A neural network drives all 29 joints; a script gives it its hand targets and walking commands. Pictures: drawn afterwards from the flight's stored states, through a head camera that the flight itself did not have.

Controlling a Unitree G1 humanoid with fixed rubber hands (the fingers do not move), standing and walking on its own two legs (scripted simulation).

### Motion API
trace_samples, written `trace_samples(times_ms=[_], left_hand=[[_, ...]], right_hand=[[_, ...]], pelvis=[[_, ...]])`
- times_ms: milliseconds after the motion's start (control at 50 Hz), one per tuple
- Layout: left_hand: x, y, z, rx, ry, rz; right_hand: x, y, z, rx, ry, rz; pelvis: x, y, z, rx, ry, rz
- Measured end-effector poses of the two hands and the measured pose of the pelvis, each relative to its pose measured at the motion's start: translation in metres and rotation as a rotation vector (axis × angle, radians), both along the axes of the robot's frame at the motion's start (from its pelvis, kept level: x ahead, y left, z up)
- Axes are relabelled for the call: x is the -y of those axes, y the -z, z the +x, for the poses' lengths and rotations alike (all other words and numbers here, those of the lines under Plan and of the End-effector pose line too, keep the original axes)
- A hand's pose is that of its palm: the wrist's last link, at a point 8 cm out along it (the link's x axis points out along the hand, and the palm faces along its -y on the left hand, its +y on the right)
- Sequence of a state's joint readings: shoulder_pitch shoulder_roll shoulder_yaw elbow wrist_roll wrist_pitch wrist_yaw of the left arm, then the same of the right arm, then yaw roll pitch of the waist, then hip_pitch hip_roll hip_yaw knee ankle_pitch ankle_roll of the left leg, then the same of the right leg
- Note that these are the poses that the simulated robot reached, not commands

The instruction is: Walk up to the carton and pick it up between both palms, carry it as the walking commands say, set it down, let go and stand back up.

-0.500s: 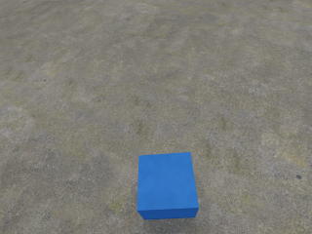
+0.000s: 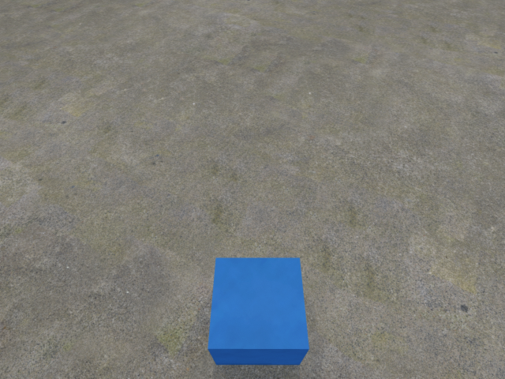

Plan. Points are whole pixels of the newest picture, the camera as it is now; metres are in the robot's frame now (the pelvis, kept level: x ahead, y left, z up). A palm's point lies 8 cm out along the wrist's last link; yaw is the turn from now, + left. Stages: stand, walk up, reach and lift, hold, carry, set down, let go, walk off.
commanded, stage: stand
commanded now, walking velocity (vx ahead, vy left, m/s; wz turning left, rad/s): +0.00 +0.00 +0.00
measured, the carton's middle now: (257, 311) +0.41 +0.02 -0.65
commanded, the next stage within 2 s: reach and lift in 0.84 s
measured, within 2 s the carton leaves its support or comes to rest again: neither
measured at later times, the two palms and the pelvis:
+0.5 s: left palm out of the picture +0.00 +0.20 -0.15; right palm out of the picture +0.00 -0.23 -0.14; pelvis +0.02 -0.01 +0.00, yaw +1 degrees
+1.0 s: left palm out of the picture +0.12 +0.22 -0.15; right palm out of the picture +0.12 -0.24 -0.14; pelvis -0.01 -0.01 -0.02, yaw -1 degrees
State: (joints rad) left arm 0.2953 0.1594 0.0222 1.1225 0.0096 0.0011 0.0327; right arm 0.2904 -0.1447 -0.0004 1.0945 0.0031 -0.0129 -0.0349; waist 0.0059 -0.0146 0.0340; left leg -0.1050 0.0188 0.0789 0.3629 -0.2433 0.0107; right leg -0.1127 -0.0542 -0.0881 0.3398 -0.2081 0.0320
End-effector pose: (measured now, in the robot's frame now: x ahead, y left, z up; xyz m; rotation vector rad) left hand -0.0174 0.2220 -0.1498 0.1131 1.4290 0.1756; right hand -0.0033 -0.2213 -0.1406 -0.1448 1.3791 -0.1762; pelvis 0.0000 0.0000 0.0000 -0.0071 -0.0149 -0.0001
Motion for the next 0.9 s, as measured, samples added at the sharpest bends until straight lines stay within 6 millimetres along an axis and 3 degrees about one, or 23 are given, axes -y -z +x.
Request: trace_samples(times_ms=[160,500,820,900], left_hand=[[0.004,-0.003,-0.005,-0.026,-0.010,0.011],[0.020,0.000,0.013,0.008,-0.021,-0.007],[0.020,-0.003,0.009,-0.005,-0.030,0.007],[0.019,-0.002,0.012,0.002,-0.023,0.009]], right_hand=[[-0.003,0.004,0.000,-0.018,0.006,0.022],[0.006,0.003,0.000,-0.041,0.020,0.007],[0.008,0.004,-0.002,-0.059,0.013,0.011],[0.010,0.005,0.006,-0.036,0.021,0.013]], pelvis=[[0.004,0.000,0.005,-0.016,-0.001,-0.002],[0.012,0.001,0.015,-0.030,-0.011,-0.001],[0.015,0.001,0.017,-0.036,-0.016,0.001],[0.016,0.004,0.017,-0.076,-0.016,0.001]])
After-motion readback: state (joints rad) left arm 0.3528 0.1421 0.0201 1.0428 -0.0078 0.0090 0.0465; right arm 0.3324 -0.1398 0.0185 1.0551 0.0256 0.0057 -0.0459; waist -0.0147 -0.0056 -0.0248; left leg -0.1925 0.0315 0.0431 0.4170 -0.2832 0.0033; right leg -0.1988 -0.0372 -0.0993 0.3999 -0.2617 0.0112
